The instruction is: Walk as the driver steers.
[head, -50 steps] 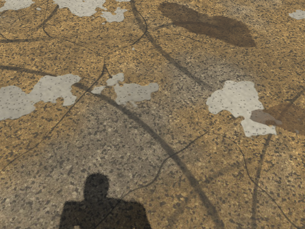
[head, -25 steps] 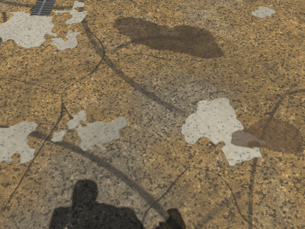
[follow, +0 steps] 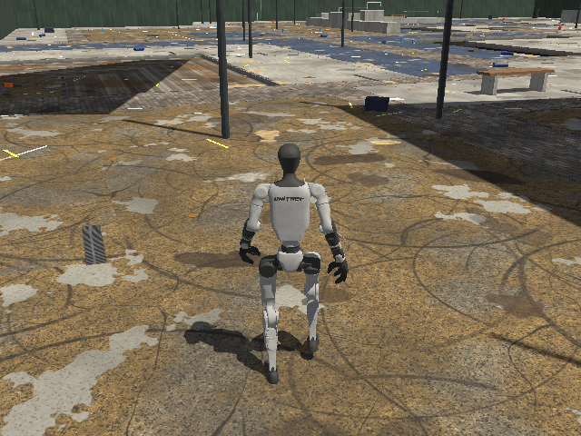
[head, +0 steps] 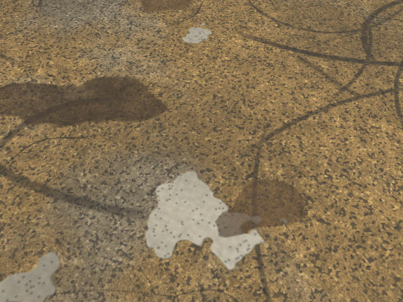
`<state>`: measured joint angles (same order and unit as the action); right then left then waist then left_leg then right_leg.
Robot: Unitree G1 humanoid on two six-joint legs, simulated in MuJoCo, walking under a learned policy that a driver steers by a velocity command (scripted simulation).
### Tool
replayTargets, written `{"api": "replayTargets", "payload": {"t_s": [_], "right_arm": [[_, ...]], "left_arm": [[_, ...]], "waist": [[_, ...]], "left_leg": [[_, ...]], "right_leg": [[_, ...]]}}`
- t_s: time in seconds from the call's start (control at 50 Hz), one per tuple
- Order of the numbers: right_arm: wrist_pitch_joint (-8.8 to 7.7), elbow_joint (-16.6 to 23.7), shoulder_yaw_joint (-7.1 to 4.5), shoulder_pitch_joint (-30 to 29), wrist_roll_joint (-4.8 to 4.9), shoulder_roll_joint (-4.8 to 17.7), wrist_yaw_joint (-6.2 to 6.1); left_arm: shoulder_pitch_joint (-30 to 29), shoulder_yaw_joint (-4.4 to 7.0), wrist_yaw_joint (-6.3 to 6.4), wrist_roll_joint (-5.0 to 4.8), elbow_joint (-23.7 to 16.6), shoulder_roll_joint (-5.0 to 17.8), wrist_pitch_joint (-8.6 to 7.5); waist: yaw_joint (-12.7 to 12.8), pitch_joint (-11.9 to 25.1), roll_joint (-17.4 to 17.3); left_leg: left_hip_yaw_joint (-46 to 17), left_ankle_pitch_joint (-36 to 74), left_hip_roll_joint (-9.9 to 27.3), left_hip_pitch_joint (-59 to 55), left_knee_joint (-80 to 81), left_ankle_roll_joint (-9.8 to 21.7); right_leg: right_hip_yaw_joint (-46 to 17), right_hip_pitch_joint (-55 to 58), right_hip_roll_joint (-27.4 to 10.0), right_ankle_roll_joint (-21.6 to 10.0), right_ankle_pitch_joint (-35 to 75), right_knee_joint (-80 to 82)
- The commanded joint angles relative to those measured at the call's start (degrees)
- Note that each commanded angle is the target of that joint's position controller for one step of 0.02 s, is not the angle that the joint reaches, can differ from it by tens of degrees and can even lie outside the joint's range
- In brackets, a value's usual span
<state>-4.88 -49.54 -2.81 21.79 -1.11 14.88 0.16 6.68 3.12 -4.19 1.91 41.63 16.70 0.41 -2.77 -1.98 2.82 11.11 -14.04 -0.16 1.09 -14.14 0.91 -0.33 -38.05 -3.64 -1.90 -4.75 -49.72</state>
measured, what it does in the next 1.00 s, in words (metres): walks ahead, turning right: right foot, then left foot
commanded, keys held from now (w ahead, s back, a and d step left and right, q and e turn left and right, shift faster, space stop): w+e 0.54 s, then w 0.46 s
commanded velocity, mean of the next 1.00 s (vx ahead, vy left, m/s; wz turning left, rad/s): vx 0.50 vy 0.00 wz -0.44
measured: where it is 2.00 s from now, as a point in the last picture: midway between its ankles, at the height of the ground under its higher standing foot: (288, 160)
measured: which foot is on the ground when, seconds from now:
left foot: down 0.00-0.18, up 0.20-0.68, down 0.70-1.00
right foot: up 0.00-0.14, down 0.16-0.72, up 0.74-1.00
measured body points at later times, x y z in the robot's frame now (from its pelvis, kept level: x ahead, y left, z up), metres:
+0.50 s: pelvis +0.27 -0.07 +0.00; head +0.29 -0.10 +0.45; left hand +0.36 +0.20 -0.12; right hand +0.36 -0.36 -0.11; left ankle +0.45 +0.06 -0.68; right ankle +0.20 -0.11 -0.74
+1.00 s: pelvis +0.55 -0.12 +0.00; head +0.58 -0.12 +0.45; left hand +0.79 +0.04 -0.12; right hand +0.44 -0.36 -0.12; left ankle +0.55 -0.03 -0.74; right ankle +0.57 -0.29 -0.69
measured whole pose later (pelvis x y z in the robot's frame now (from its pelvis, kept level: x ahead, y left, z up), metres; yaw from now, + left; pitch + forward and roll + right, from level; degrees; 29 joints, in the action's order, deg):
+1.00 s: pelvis +0.55 -0.12 +0.00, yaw -25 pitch +1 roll +1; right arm -4.4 -50.5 -2.2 23.4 -0.4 13.9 1.1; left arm 10.2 1.5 -2.3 2.4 44.7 15.7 -1.7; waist -2.2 -1.5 2.8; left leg 3.2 -11.4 -3.5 4.3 -14.8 3.7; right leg -1.5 -34.2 -3.1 -1.5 -9.7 -51.1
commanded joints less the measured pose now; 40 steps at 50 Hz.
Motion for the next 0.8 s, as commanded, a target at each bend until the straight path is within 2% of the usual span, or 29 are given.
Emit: {"api": "replayTargets", "payload": {"t_s": [0.02, 0.06, 0.1, 0.12, 0.14, 0.16, 0.18, 0.2, 0.22, 0.24, 0.26, 0.28, 0.3, 0.32, 0.38, 0.42, 0.46, 0.54, 0.58, 0.6, 0.64, 0.66, 0.68, 0.7, 0.72, 0.74, 0.76, 0.78, 0.8], "right_arm": [[-0.78, 3.10, -1.82, -1.46, 0.07, 8.22, -0.30], [-0.18, 2.22, -2.10, 0.33, 0.06, 9.10, -0.55], [0.69, 1.47, -2.37, 1.29, -0.03, 10.48, -0.85], [1.18, 1.21, -2.53, 1.58, -0.06, 11.43, -0.99], [1.76, 1.26, -2.54, 1.48, 0.09, 11.96, -1.06], [2.05, 2.09, -2.26, 0.97, 0.05, 11.53, -1.05], [1.80, 5.91, -0.85, 2.69, 0.66, 6.11, -0.30], [1.39, 9.12, -1.16, -1.24, -0.25, 6.84, 0.25], [1.26, 10.36, -1.47, -7.54, -0.49, 8.67, 0.41], [0.67, 10.19, -0.77, -7.50, 0.16, 7.14, 0.48], [0.62, 9.15, -0.69, -6.27, -0.02, 6.81, 0.36], [1.41, 8.88, -0.72, -5.03, -1.01, 6.85, 0.34], [2.45, 8.12, -0.69, -3.15, -1.67, 6.76, 0.51], [3.26, 8.15, -0.73, -2.86, -1.90, 6.56, 0.72], [4.18, 9.48, -0.55, -6.84, -1.63, 5.40, 1.00], [4.21, 11.14, -0.52, -12.19, -1.57, 5.38, 0.95], [4.04, 12.30, -0.39, -16.27, -1.46, 5.29, 1.01], [3.29, 14.64, 0.14, -23.16, -1.00, 4.99, 1.44], [2.74, 15.42, 0.41, -24.78, -0.77, 4.97, 1.65], [2.49, 15.57, 0.41, -24.64, -0.71, 5.15, 1.67], [2.08, 14.38, 0.05, -20.20, -0.75, 5.99, 1.38], [1.83, 12.91, -0.53, -15.72, -0.77, 7.12, 0.90], [1.30, 10.53, -1.16, -8.25, -0.87, 8.14, 0.25], [0.68, 9.34, -1.94, 0.00, -1.58, 10.93, -0.60], [0.78, 9.10, -3.38, 4.87, -2.67, 17.33, -1.00], [1.58, 8.18, -3.35, 2.65, -0.92, 15.27, -0.31], [1.78, 9.02, -2.36, -2.81, -0.22, 10.56, -0.04], [1.56, 9.08, -1.48, -5.78, -0.16, 7.06, 0.30], [1.32, 8.43, -1.00, -6.69, -0.44, 5.81, 0.29]], "left_arm": [[-6.40, -0.46, -0.82, 0.06, -5.65, 1.09, -0.79], [-8.19, -0.39, -0.84, 0.40, -6.58, 1.60, -0.73], [-7.55, -0.04, -0.42, 0.84, -6.83, 2.29, -0.68], [-4.77, 0.36, -0.02, 1.04, -6.21, 2.92, -0.79], [1.67, 1.04, 0.52, 1.23, -4.40, 3.87, -1.24], [12.07, 2.25, 1.37, 1.68, -0.98, 5.97, -1.73], [16.69, 4.14, 2.32, 1.80, -0.73, 12.84, -1.71], [16.20, 4.91, 2.81, -0.53, -2.33, 16.34, -1.18], [16.36, 4.72, 3.31, -1.08, -1.15, 14.89, -0.79], [13.91, 3.92, 3.78, -1.38, -0.32, 11.72, -0.97], [11.32, 3.12, 3.98, -1.38, -0.30, 9.01, -1.30], [9.12, 2.58, 4.15, -1.74, -0.45, 7.59, -1.67], [7.59, 2.18, 4.04, -1.78, -0.96, 6.62, -2.09], [7.98, 2.12, 3.83, -1.85, -0.94, 6.56, -2.69], [11.02, 2.63, 3.56, -1.74, 0.20, 8.01, -3.40], [13.72, 2.66, 3.57, -1.75, 1.00, 8.00, -3.44], [16.01, 2.70, 3.63, -1.83, 1.66, 7.95, -3.52], [20.03, 2.88, 4.10, -1.54, 2.75, 8.47, -3.60], [21.01, 2.76, 4.50, -1.29, 3.22, 8.47, -3.64], [20.99, 2.67, 4.73, -1.24, 3.44, 8.46, -3.71], [19.14, 2.51, 5.02, -1.13, 3.61, 8.84, -3.94], [18.29, 2.51, 5.00, -1.05, 3.77, 9.33, -4.14], [17.55, 2.38, 4.75, -1.12, 4.13, 9.39, -4.26], [17.70, 1.71, 4.40, -1.26, 3.54, 7.36, -4.60], [24.26, 0.71, 4.25, -2.92, 2.38, 2.16, -4.71], [25.17, 0.92, 4.43, -1.22, 3.42, 5.21, -4.57], [20.74, 1.12, 4.35, -0.42, 3.66, 6.11, -4.14], [16.18, 0.82, 3.83, -0.14, 3.06, 5.79, -4.11], [14.33, 0.68, 3.39, -0.18, 2.57, 4.99, -3.88]], "waist": [[0.42, -2.32, -7.91], [-0.15, -2.74, -7.92], [0.54, -1.56, -8.52], [1.92, 0.64, -8.99], [4.83, 4.56, -8.31], [9.38, 10.64, -5.11], [9.37, 18.07, 6.24], [8.84, 21.63, 9.44], [10.06, 14.71, 1.89], [7.56, 7.95, 0.05], [4.71, 4.20, -2.16], [2.38, 2.80, -1.56], [1.04, 3.54, -0.96], [0.71, 4.19, -0.70], [1.53, 2.56, -0.97], [3.31, 0.37, -0.54], [4.88, -0.31, -0.03], [7.49, -0.69, 0.24], [7.98, -0.74, 0.74], [7.70, -0.82, 1.05], [5.28, -0.39, 1.73], [3.27, 1.28, 1.72], [-0.52, 5.00, -0.35], [-4.06, 11.11, -3.46], [-2.05, 18.77, -15.96], [-0.25, 17.31, -16.01], [1.37, 7.65, -8.56], [1.36, 3.32, -4.09], [2.22, 1.30, -5.20]], "left_leg": [[-3.13, 19.24, 14.58, 2.45, 5.48, 6.24], [-1.73, 23.21, 15.67, -1.03, 3.45, 5.60], [0.49, 37.51, 16.23, -4.47, -2.75, 4.79], [1.59, 46.92, 16.29, -5.59, -9.08, 4.48], [2.74, 51.28, 15.84, -4.58, -19.23, 4.10], [3.92, 43.76, 14.43, 2.81, -33.62, 2.46], [3.96, 11.59, 9.67, 24.05, -53.43, -0.58], [-5.45, -18.36, 0.02, 38.40, -65.99, -2.83], [-11.77, -13.14, 3.29, 44.14, -66.83, -2.16], [-11.70, -7.85, 5.71, 43.14, -62.42, -1.70], [-11.91, -5.99, 7.46, 39.02, -56.60, -1.59], [-12.22, -5.78, 8.12, 35.11, -53.58, -2.11], [-12.20, -5.38, 8.27, 31.96, -52.05, -2.62], [-11.62, -4.98, 7.75, 30.94, -51.24, -3.10], [-10.96, 0.17, 7.21, 33.58, -45.57, -4.17], [-11.24, 4.32, 7.06, 37.37, -40.30, -4.65], [-11.70, 8.30, 6.37, 39.20, -35.22, -4.67], [-11.79, 11.88, 3.94, 39.43, -26.81, -4.03], [-11.17, 12.29, 2.88, 37.29, -23.01, -2.94], [-11.22, 12.09, 2.48, 34.94, -21.16, -2.10], [-10.76, 9.43, 1.04, 25.93, -17.58, 0.01], [-9.85, 6.44, -0.76, 19.50, -16.57, 1.12], [-8.97, 6.85, -1.64, 10.33, -13.05, 2.44], [-16.73, 1.85, 6.08, -2.26, -11.99, 4.88], [-42.90, -4.31, 21.85, -17.25, -8.54, 11.68], [-56.99, -7.75, 24.31, -14.10, -1.56, 14.08], [-49.01, -11.79, 22.36, -5.46, -0.87, 13.63], [-40.70, -8.35, 19.17, 0.81, 0.08, 12.37], [-34.35, -2.73, 16.28, 4.23, 1.26, 10.82]], "right_leg": [[3.38, 3.13, -0.09, -1.03, 2.32, 8.07], [5.22, 4.15, 0.84, -2.45, -1.12, 11.44], [7.32, 7.61, 3.58, -4.52, -7.20, 13.93], [8.29, 11.61, 5.86, -5.83, -10.36, 14.87], [8.63, 19.19, 8.47, -7.42, -11.13, 17.33], [5.80, 33.40, 8.57, -9.46, -9.77, 20.68], [-18.42, 52.40, -7.95, -15.12, -19.84, 23.14], [-44.67, 57.38, -17.25, -20.35, -12.53, 32.47], [-35.40, 54.52, -14.86, -19.16, -5.09, 32.50], [-27.29, 46.55, -13.06, -17.66, 1.83, 32.23], [-21.84, 39.22, -9.49, -15.01, 7.73, 33.03], [-18.53, 33.96, -6.75, -13.84, 11.25, 33.86], [-16.33, 31.27, -5.12, -13.47, 12.77, 34.69], [-15.79, 30.05, -4.30, -13.89, 14.65, 35.12], [-15.57, 28.16, -2.82, -14.05, 10.25, 37.71], [-16.86, 29.36, -2.67, -13.67, 7.43, 38.83], [-17.69, 31.75, -2.50, -12.97, 7.10, 38.55], [-19.05, 36.47, -2.71, -12.21, 12.67, 35.42], [-19.13, 38.26, -3.44, -11.42, 16.64, 33.95], [-19.46, 38.52, -3.98, -10.64, 18.15, 33.34], [-19.35, 37.12, -4.59, -8.46, 23.00, 31.40], [-18.54, 36.86, -3.87, -7.45, 30.75, 27.04], [-15.84, 36.07, -1.11, -6.27, 34.61, 17.54], [-13.43, 29.40, 1.91, -5.07, 24.53, 3.87], [-7.44, 13.32, 11.05, -2.27, -7.52, -15.99], [-8.14, 5.64, 11.71, -2.54, -23.95, -22.05], [-8.69, 3.49, 8.07, -2.72, -19.40, -23.94], [-8.03, 4.23, 6.08, -2.71, -15.84, -21.16], [-7.25, 5.18, 4.50, -2.63, -14.51, -18.15]]}}
Next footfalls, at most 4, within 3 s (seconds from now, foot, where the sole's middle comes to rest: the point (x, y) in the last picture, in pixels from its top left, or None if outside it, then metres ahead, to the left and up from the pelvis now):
0.16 right None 0.24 -0.12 -0.78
0.70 left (211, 267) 0.59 -0.05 -0.78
1.20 right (288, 223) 0.74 -0.34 -0.78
1.74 left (264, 150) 1.10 -0.31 -0.78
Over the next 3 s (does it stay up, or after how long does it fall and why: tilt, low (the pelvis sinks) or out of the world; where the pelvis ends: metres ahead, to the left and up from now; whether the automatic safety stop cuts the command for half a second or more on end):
stays up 1.53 -0.55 0.00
